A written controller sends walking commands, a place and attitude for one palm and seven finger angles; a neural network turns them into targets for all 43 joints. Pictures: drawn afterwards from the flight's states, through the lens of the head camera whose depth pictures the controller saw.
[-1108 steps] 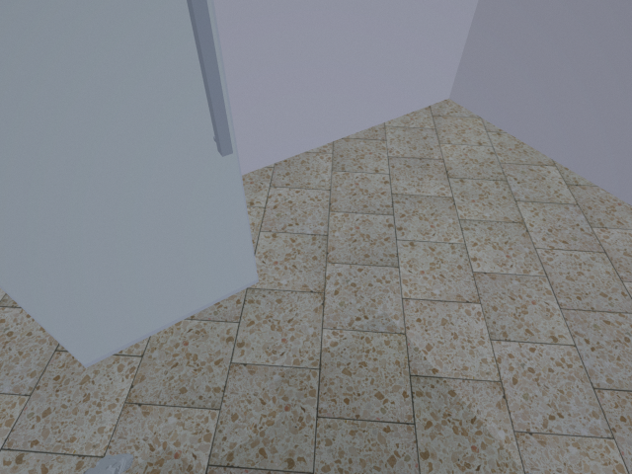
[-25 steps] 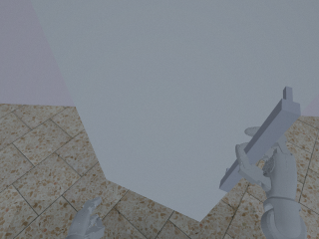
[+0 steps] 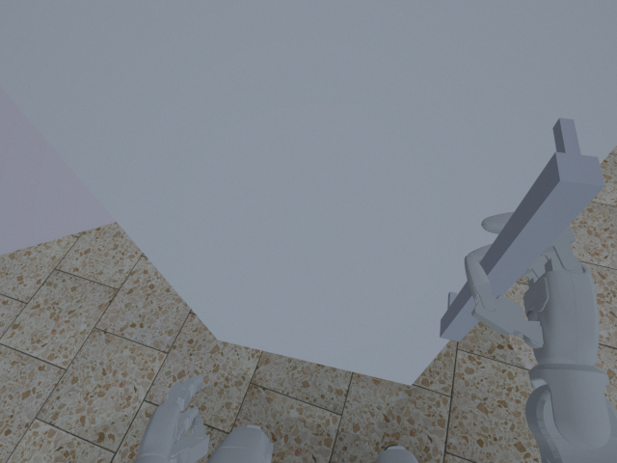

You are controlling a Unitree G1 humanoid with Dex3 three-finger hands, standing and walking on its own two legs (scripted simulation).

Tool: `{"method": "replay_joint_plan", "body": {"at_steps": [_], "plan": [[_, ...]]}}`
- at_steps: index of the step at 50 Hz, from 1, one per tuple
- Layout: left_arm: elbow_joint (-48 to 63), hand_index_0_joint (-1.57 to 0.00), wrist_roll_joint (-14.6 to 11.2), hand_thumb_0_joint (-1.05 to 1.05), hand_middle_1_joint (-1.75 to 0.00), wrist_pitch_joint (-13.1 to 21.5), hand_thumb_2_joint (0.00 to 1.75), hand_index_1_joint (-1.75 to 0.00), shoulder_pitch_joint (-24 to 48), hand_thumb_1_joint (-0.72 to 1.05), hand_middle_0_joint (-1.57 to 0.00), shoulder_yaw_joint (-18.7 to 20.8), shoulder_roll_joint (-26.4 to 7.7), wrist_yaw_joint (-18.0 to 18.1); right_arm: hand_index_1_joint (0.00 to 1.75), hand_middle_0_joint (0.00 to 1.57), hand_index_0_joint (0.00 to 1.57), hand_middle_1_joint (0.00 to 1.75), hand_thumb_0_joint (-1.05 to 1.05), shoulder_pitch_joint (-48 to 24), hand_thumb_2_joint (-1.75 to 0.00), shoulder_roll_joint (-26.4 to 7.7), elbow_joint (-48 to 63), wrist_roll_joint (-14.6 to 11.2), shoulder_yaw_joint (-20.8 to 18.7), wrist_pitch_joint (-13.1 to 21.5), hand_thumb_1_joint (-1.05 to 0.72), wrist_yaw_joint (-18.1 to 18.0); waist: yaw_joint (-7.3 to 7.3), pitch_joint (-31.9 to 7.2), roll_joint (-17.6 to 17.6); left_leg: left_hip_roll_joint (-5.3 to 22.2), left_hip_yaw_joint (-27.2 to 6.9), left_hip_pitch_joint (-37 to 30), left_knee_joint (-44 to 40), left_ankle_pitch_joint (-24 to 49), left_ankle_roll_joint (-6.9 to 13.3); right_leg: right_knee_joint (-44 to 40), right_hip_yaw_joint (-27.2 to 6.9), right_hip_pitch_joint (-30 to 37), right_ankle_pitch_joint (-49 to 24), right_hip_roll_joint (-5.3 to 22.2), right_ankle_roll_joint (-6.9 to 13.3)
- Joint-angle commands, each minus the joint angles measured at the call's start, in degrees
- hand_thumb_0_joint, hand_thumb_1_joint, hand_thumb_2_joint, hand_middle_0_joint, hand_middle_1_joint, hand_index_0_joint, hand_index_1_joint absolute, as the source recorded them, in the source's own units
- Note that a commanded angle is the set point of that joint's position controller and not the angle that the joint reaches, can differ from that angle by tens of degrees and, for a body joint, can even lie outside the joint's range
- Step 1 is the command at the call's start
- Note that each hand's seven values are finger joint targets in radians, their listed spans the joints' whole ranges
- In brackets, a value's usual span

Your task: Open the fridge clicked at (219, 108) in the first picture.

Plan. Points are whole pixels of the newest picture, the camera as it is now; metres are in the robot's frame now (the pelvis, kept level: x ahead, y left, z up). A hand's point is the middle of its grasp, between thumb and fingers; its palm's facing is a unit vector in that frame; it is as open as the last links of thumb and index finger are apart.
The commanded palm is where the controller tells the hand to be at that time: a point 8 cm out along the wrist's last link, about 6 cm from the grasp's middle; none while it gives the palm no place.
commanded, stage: walk backward, drawing the door open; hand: right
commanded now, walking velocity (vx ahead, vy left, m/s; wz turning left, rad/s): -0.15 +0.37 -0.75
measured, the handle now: (490, 260) +0.33 -0.17 +0.10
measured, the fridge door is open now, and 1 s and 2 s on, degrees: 32 55 80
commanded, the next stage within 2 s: stop walking and hold the door back in 1.72 s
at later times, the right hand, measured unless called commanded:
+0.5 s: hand (444, 385) +0.19 -0.10 +0.12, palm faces +0.60 +0.75 -0.29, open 7.1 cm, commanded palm +0.15 -0.11 +0.12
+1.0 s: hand out of the picture +0.11 -0.04 +0.12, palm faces +0.85 +0.43 -0.30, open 6.7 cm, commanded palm +0.05 -0.04 +0.13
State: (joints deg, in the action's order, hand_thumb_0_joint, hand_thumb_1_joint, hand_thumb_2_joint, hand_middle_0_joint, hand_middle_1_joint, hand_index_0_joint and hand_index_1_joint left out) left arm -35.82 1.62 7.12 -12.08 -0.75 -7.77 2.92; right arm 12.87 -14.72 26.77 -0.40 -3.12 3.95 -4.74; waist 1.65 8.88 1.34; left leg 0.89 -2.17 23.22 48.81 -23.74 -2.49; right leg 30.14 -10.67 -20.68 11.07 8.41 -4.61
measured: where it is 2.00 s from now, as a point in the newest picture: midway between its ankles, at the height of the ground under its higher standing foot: outside the picture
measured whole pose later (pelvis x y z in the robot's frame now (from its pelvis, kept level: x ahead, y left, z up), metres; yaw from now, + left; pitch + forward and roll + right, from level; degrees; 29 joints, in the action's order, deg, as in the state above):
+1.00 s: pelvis +0.07 +0.32 +0.00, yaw -43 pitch -1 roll +4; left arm -33.6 0.7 9.8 -12.5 -3.0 -8.0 3.5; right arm 9.3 -19.9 15.9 -3.9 -15.9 3.8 -6.0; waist -1.6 8.7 3.2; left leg 0.4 2.0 17.1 35.9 -18.9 -3.8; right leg 31.2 -6.9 -18.6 11.9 7.0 -4.1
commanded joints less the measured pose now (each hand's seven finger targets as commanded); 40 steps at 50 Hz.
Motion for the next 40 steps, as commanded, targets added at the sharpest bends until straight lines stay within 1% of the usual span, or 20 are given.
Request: {"method": "replay_joint_plan", "body": {"at_steps": [1, 4, 6, 9, 11, 12, 14, 17, 20, 22, 24, 26, 27, 29, 32, 33, 34, 35, 36, 40], "plan": [[7.93, -0.20, -1.81, 0.00, -0.30, 3.33, 0.90, -0.30, 5.78, 0.90, -0.20, 4.68, -8.38, 0.30, 1.40, 0.45, 0.45, 1.40, 0.00, -11.15, -0.90, -4.72, 18.21, 0.33, -3.90, 6.57, -0.90, -0.18, -0.56, -19.25, 13.46, -4.73, 10.37, -19.51, -25.85, 1.96, -0.38, -5.64, 2.41, 2.31, 13.67, -3.60, 5.29], [6.55, -0.20, -2.77, 0.00, -0.30, 3.18, 0.90, -0.30, 5.09, 0.90, -0.20, 3.83, -3.49, 0.76, 1.40, 0.45, 0.45, 1.40, 0.00, -11.91, -0.90, -10.29, 18.69, -0.93, -8.56, 6.29, -0.90, -0.07, 0.64, -21.03, -9.75, 9.97, 5.28, -17.13, -24.99, 29.19, 6.82, 23.15, 16.24, -0.93, 11.47, -11.87, 1.12], [6.35, -0.20, -2.19, 0.00, -0.30, 3.12, 0.90, -0.30, 7.58, 0.90, -0.20, 4.08, -4.60, 1.54, 1.40, 0.45, 0.45, 1.40, 0.00, -11.16, -0.90, -11.86, 17.63, -0.68, -12.49, 6.67, -0.90, 0.30, -1.83, -19.85, -12.56, 15.72, 4.89, -15.95, -21.85, 42.94, 10.52, 33.65, 14.71, -5.31, 20.90, -8.92, 2.91], [5.75, -0.20, -1.75, 0.00, -0.30, 3.35, 0.90, -0.30, 5.61, 0.90, -0.20, 3.42, -5.37, 3.26, 1.40, 0.45, 0.45, 1.40, 0.00, -12.90, -0.90, -6.94, 15.91, -1.65, -7.88, 5.61, -0.90, 2.04, 3.12, -14.25, -7.08, 8.74, 11.78, -3.76, 0.54, 40.97, 6.55, 7.96, 14.78, 10.90, 5.77, -8.53, 4.40], [5.89, -0.20, 0.00, 0.00, -0.30, 4.89, 0.90, -0.30, 4.50, 0.90, -0.20, 4.24, -8.81, 2.13, 1.40, 0.45, 0.45, 1.40, 0.00, -15.00, -0.90, -5.32, 19.14, -0.94, -6.38, 7.73, -0.90, 3.03, 1.50, -19.30, 17.79, -3.83, 1.94, 19.24, 32.04, -13.52, -1.52, -13.08, -36.98, 30.47, -38.10, 18.72, 13.71], [4.98, -0.20, 0.46, 0.00, -0.30, 4.63, 0.90, -0.30, 4.77, 0.90, -0.20, 4.00, -9.32, 1.64, 1.40, 0.45, 0.45, 1.40, 0.00, -17.14, -0.90, -8.78, 16.04, 1.01, -9.09, 9.45, -0.90, 2.62, 1.82, -17.27, 9.48, -1.28, -2.70, 20.85, 33.85, -10.03, -0.53, -13.72, -39.70, 30.36, -33.87, 21.43, 14.04], [6.26, -0.20, 0.51, 0.00, -0.30, 3.19, 0.90, -0.30, 7.90, 0.90, -0.20, 5.39, -9.92, 1.39, 1.40, 0.45, 0.45, 1.40, 0.00, -13.95, -0.90, -10.72, 20.55, 0.69, -11.74, 9.64, -0.90, 2.08, 0.27, -15.23, 9.32, 1.09, -5.55, 19.62, 28.40, -5.84, -1.09, -12.29, -28.01, 22.99, -16.02, 16.96, 16.98], [5.23, -0.20, 0.64, 0.00, -0.30, 3.48, 0.90, -0.30, 10.24, 0.90, -0.20, 4.94, -9.13, 1.54, 1.40, 0.45, 0.45, 1.40, 0.00, -13.56, -0.90, -10.07, 16.60, 0.47, -13.55, 8.89, -0.90, 1.00, -2.26, -13.44, 20.01, 2.82, -3.69, -0.66, 6.01, 4.04, 0.20, -11.30, -5.14, 5.03, 2.50, 7.35, 10.24], [7.76, -0.20, -0.61, 0.00, -0.30, 3.01, 0.90, -0.30, 8.51, 0.90, -0.20, 4.38, -9.08, 1.89, 1.40, 0.45, 0.45, 1.40, 0.00, -11.47, -0.90, -9.27, 11.61, -0.71, -13.82, 7.31, -0.90, -0.12, -2.92, -17.16, 21.98, -4.25, 7.44, -22.84, -7.12, 3.75, 0.29, -13.00, 1.18, -9.30, 20.43, 1.58, 7.21], [9.18, -0.20, -1.84, 0.00, -0.30, 2.73, 0.90, -0.30, 8.17, 0.90, -0.20, 3.89, -7.81, 2.00, 1.40, 0.45, 0.45, 1.40, 0.00, -10.79, -0.90, -10.39, 9.95, -0.83, -14.28, 6.11, -0.90, -0.42, -3.10, -17.86, 9.86, -3.11, 7.16, -24.92, -18.26, 1.25, 0.85, -0.95, 4.85, -9.60, 22.56, -2.95, 5.58], [8.92, -0.20, -2.50, 0.00, -0.30, 2.73, 0.90, -0.30, 8.87, 0.90, -0.20, 4.01, -4.82, 2.53, 1.40, 0.45, 0.45, 1.40, 0.00, -13.51, -0.90, -16.06, 11.56, -0.55, -17.96, 5.22, -0.90, -1.14, -3.42, -16.74, -25.01, 17.70, -16.43, -8.87, -36.30, -3.89, 9.47, 41.47, 12.17, -10.07, 24.44, -11.65, 2.07], [5.71, -0.20, -0.08, 0.00, -0.30, 4.04, 0.90, -0.30, 7.38, 0.90, -0.20, 2.84, -4.22, 2.38, 1.40, 0.45, 0.45, 1.40, 0.00, -17.42, -0.90, -17.94, 11.03, -0.07, -19.90, 6.40, -0.90, -1.00, -1.64, -15.90, -15.16, 20.12, -9.79, -12.59, -29.16, 26.01, 12.62, 51.13, 10.13, -14.89, 23.14, -7.92, 2.51], [7.12, -0.20, -0.48, 0.00, -0.30, 2.84, 0.90, -0.30, 8.38, 0.90, -0.20, 2.54, -4.00, 0.98, 1.40, 0.45, 0.45, 1.40, 0.00, -18.25, -0.90, -17.49, 12.45, -0.31, -19.99, 6.02, -0.90, -1.18, -1.91, -17.14, -9.44, 19.26, -4.94, -11.67, -27.66, 18.95, 11.63, 44.82, 13.13, -10.84, 20.56, -6.94, 2.94], [7.31, -0.20, -1.85, 0.00, -0.30, 2.29, 0.90, -0.30, 10.47, 0.90, -0.20, 4.52, -6.22, 2.52, 1.40, 0.45, 0.45, 1.40, 0.00, -14.74, -0.90, -15.52, 13.25, -1.14, -19.88, 7.43, -0.90, -0.60, -1.77, -11.81, -14.85, 18.50, -1.59, -11.59, -23.18, 32.60, 13.63, 36.31, 13.71, -6.89, 24.25, -4.26, 2.36], [7.27, -0.20, -1.51, 0.00, -0.30, 1.53, 0.90, -0.30, 7.54, 0.90, -0.20, 3.52, -6.29, 4.00, 1.40, 0.45, 0.45, 1.40, 0.00, -12.26, -0.90, -12.69, 11.54, -2.54, -17.57, 6.68, -0.90, -0.64, 0.73, -13.88, -7.88, 12.39, 10.79, -8.99, -7.81, 34.42, 7.08, 5.43, 18.65, 7.27, 9.32, -7.52, 2.53], [7.50, -0.20, -1.39, 0.00, -0.30, 1.65, 0.90, -0.30, 5.70, 0.90, -0.20, 3.95, -7.39, 3.85, 1.40, 0.45, 0.45, 1.40, 0.00, -11.06, -0.90, -12.17, 12.72, -2.56, -16.56, 6.90, -0.90, -0.38, 2.31, -16.36, 1.44, 9.15, 11.87, 2.43, 6.31, 20.35, 3.59, -4.43, 11.57, 20.36, -1.42, -3.48, 3.88], [8.44, -0.20, -0.97, 0.00, -0.30, 2.40, 0.90, -0.30, 6.24, 0.90, -0.20, 4.79, -9.36, 3.55, 1.40, 0.45, 0.45, 1.40, 0.00, -11.31, -0.90, -10.28, 15.90, -2.17, -14.73, 8.30, -0.90, -0.19, 0.30, -19.61, 19.85, 1.31, 9.22, 14.83, 20.60, -11.02, -1.26, -11.15, -14.63, 29.49, -28.94, 13.48, 9.56], [6.89, -0.20, -0.54, 0.00, -0.30, 3.20, 0.90, -0.30, 4.79, 0.90, -0.20, 4.03, -8.97, 2.73, 1.40, 0.45, 0.45, 1.40, 0.00, -14.90, -0.90, -12.32, 17.42, -0.31, -14.97, 9.59, -0.90, -0.23, -0.43, -22.03, 18.65, 0.70, 1.29, 18.38, 27.75, -14.54, -1.48, -10.95, -28.80, 32.36, -42.26, 22.12, 13.99], [6.65, -0.20, -0.60, 0.00, -0.30, 3.37, 0.90, -0.30, 5.65, 0.90, -0.20, 4.46, -10.30, 2.27, 1.40, 0.45, 0.45, 1.40, 0.00, -15.18, -0.90, -14.80, 15.08, 0.15, -17.98, 10.42, -0.90, -0.39, -0.93, -21.42, 8.92, 2.31, -1.83, 18.18, 27.47, -7.76, -0.96, -10.74, -24.18, 29.32, -35.56, 22.73, 17.10], [5.59, -0.20, -0.88, 0.00, -0.30, 3.28, 0.90, -0.30, 5.86, 0.90, -0.20, 5.02, -10.10, 1.93, 1.40, 0.45, 0.45, 1.40, 0.00, -14.91, -0.90, -13.87, 13.71, 0.45, -17.63, 9.00, -0.90, -0.84, -0.74, -17.98, 15.99, 2.68, -0.13, 11.60, 14.92, -0.33, -1.25, -7.76, -6.82, 21.88, -25.25, 9.96, 13.29]]}}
